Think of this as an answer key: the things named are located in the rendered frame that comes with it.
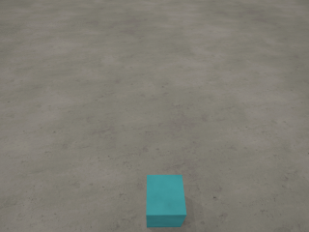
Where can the carton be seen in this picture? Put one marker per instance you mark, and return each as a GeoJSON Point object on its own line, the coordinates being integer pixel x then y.
{"type": "Point", "coordinates": [165, 202]}

